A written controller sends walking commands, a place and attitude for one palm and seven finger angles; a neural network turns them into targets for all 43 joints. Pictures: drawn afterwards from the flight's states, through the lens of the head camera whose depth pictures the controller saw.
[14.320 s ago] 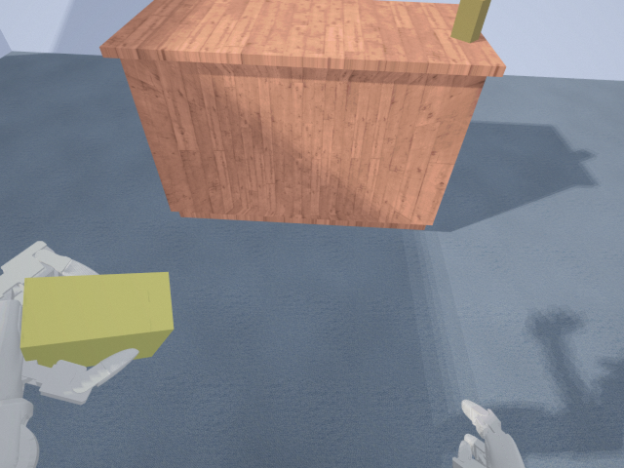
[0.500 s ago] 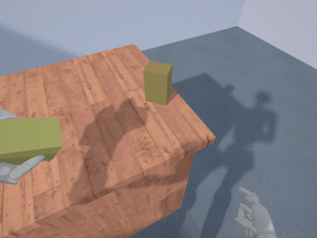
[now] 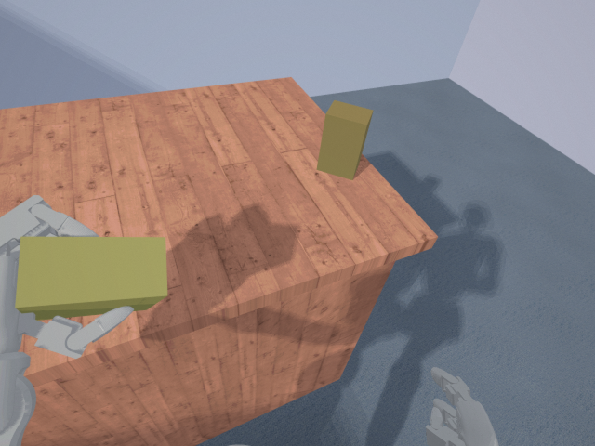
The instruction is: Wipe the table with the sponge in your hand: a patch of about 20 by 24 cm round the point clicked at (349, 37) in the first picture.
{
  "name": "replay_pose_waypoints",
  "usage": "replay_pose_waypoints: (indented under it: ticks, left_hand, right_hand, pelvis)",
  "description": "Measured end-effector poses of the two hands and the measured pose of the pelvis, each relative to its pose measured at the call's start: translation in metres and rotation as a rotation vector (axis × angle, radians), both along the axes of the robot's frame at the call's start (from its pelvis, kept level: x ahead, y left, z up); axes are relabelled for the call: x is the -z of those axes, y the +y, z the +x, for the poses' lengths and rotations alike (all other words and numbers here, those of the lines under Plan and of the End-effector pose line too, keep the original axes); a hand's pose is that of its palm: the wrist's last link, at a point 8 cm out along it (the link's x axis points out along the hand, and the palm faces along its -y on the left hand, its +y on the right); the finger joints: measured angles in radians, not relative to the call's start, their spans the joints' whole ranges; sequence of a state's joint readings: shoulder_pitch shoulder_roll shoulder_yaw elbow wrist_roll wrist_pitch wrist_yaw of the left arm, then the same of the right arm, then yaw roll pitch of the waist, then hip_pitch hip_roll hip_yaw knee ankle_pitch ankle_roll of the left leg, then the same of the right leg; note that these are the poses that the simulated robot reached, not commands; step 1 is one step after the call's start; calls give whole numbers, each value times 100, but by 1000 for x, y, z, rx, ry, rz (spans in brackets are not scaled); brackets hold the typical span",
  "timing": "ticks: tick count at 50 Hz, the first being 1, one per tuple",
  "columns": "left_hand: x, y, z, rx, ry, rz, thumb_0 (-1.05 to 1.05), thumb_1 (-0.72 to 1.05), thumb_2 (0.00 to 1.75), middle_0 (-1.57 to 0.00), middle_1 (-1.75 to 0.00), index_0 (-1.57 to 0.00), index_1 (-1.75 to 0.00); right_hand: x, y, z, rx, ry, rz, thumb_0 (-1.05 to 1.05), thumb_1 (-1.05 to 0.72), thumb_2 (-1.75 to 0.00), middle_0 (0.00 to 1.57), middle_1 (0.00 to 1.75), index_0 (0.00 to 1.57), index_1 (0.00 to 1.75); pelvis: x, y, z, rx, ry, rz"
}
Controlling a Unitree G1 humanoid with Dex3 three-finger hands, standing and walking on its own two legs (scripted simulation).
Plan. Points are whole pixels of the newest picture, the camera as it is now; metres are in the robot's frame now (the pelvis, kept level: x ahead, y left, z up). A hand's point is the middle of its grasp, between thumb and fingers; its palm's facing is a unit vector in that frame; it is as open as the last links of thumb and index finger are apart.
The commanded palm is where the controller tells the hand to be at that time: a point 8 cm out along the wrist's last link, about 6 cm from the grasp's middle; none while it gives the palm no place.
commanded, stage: come to a stop and stand still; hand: left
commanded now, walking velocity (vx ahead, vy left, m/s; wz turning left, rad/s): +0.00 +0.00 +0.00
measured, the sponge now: (115, 279) +0.23 +0.22 +0.16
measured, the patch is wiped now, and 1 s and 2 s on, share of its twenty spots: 0.00 0.00 0.00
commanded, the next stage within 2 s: look again from close up in 0.80 s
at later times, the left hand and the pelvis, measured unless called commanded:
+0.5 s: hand (46, 283) +0.22 +0.29 +0.15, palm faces +0.37 -0.87 -0.32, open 9.8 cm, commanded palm +0.17 +0.31 +0.19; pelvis -0.01 +0.04 +0.00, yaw -4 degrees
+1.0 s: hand (61, 287) +0.22 +0.28 +0.15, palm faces +0.38 -0.86 -0.34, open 9.8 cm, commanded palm +0.17 +0.31 +0.19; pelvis +0.00 +0.04 +0.01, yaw -2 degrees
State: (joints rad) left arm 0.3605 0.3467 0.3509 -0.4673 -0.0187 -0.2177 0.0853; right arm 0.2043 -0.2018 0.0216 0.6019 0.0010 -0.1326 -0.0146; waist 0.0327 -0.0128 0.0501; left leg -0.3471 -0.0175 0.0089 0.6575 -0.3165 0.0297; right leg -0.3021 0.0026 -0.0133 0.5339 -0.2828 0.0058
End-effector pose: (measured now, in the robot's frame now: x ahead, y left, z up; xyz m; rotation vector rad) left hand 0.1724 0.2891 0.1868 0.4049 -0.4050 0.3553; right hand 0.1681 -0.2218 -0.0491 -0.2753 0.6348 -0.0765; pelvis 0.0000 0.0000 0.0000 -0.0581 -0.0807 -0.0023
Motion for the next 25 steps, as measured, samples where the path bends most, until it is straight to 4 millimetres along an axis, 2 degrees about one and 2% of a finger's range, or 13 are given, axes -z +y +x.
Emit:
replay_pose_waypoints:
  ticks: [3, 6, 8, 11, 14, 17, 20, 25]
  left_hand:
    - [21, 11, 5, 3, 64, -32, 0, -48, 102, -78, -134, -78, -133]
    - [25, 20, 6, -15, 95, -36, 0, -48, 102, -78, -134, -78, -133]
    - [18, 21, 2, -16, 86, -29, 0, -48, 102, -78, -133, -78, -133]
    - [-5, 16, -8, 7, 47, 16, 0, -48, 102, -78, -133, -78, -133]
    - [-26, 13, -14, 28, 17, 95, 0, -48, 102, -78, -133, -78, -133]
    - [-31, 16, -14, 34, 35, 134, 0, -48, 102, -78, -133, -78, -133]
    - [-19, 29, -10, 14, 77, 96, 0, -48, 102, -78, -133, -78, -133]
    - [23, 41, 7, -18, 157, -51, 0, -48, 102, -78, -133, -78, -133]
  right_hand:
    - [1, 5, -10, 34, 3, -9, 1, -90, -89, 20, 30, 20, 30]
    - [1, 13, -23, 49, 22, 15, 1, -90, -89, 20, 30, 20, 30]
    - [-1, 18, -31, 39, 45, 25, 1, -90, -89, 20, 30, 20, 30]
    - [-3, 25, -37, 19, 69, 32, 1, -90, -89, 20, 30, 20, 30]
    - [1, 29, -36, 0, 73, 43, 1, -90, -89, 20, 30, 20, 30]
    - [10, 30, -33, 2, 80, 57, 1, -90, -89, 20, 30, 20, 30]
    - [12, 31, -32, 40, 84, 77, 1, -90, -89, 20, 30, 20, 30]
    - [5, 30, -30, 91, 35, 44, 1, -90, -89, 20, 30, 20, 30]
  pelvis:
    - [4, 7, -8, 3, -18, 0]
    - [0, 10, -13, -5, -13, 7]
    - [-5, 12, -14, -5, 6, 10]
    - [-12, 15, -14, 8, 40, 15]
    - [-12, 19, -15, 16, 70, 31]
    - [-10, 25, -20, 15, 60, 7]
    - [-9, 29, -17, 39, 57, 8]
    - [-5, 38, -12, 60, 42, 38]
